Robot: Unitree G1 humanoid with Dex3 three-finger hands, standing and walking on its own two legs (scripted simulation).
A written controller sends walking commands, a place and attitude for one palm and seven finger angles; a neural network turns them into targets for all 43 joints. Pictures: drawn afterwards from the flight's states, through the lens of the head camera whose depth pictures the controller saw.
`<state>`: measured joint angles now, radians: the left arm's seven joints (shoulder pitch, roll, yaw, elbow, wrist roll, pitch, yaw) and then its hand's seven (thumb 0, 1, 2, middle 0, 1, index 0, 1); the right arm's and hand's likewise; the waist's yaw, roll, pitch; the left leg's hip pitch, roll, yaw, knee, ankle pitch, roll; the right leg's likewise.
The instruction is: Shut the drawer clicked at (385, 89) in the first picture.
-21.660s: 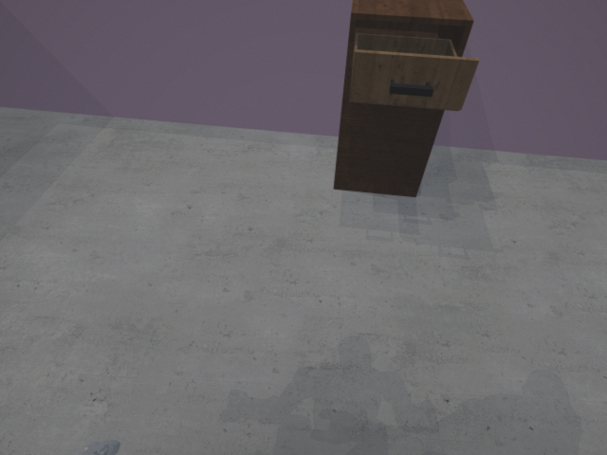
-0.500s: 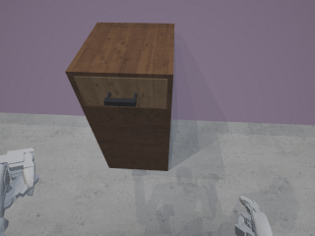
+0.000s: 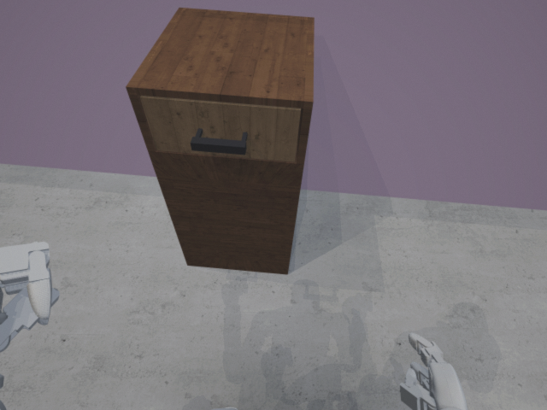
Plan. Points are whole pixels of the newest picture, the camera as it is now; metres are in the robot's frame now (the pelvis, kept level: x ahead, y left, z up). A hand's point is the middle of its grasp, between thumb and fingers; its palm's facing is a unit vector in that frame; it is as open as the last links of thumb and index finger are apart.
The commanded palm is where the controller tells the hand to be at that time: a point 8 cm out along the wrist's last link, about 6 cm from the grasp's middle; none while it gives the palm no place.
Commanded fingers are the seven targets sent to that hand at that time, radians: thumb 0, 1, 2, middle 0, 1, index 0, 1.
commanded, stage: step back with the hand held close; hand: left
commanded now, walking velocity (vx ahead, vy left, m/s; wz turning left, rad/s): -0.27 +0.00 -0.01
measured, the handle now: (220, 140) +0.69 +0.17 -0.05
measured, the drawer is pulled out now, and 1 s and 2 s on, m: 0.00 0.00 0.00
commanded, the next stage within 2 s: stop stepping back and stand still in 0.60 s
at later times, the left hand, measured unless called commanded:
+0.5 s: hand (79, 359) +0.14 +0.18 +0.17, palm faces +0.14 -0.81 -0.57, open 3.3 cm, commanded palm +0.07 +0.25 +0.19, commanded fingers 0.00 0.90 0.90 -1.40 -1.60 -1.40 -1.60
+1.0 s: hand out of the picture -0.03 +0.21 +0.18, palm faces +0.38 -0.83 -0.40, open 3.3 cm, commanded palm -0.07 +0.24 +0.19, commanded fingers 0.00 0.90 0.90 -1.40 -1.60 -1.40 -1.60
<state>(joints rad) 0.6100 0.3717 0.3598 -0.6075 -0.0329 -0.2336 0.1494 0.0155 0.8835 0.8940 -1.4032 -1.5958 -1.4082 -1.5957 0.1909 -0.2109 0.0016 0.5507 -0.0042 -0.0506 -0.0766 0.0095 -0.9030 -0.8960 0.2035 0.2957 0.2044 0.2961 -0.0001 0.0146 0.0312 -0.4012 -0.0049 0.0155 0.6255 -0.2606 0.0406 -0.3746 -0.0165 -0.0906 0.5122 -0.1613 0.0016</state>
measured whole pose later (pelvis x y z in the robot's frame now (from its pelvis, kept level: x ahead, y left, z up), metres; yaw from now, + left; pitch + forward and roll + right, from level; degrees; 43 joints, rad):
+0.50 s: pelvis -0.07 -0.03 +0.00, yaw -2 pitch +5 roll -2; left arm 0.67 0.49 0.40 -0.69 -0.06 -0.28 0.08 0.02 0.88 0.89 -1.40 -1.60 -1.41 -1.60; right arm 0.07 -0.18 0.02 0.53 0.01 -0.02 -0.04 0.01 -0.90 -0.90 0.20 0.30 0.21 0.30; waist -0.02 0.01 0.06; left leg -0.53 0.04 0.02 0.56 -0.15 0.02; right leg -0.20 0.11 0.01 0.45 -0.33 -0.05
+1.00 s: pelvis -0.21 -0.03 +0.01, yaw -2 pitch +0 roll +0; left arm 0.64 0.37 0.35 -0.60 -0.04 -0.18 0.15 0.01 0.88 0.89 -1.40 -1.60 -1.41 -1.60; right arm 0.27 -0.19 0.01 0.64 -0.01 -0.05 -0.08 0.01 -0.90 -0.90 0.20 0.30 0.20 0.30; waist 0.02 -0.04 -0.06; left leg -0.43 0.00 0.03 0.81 -0.35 0.01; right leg -0.29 -0.03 -0.07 0.53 -0.29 -0.03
